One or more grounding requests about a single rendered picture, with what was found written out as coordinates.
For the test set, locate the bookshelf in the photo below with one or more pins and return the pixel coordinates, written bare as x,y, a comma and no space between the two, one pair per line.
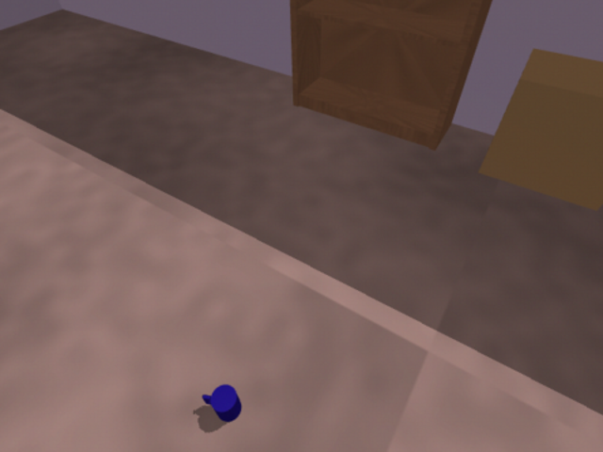
394,66

